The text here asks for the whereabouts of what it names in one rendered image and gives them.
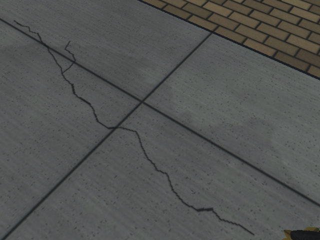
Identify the right robot hand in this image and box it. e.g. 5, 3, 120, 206
290, 230, 320, 240

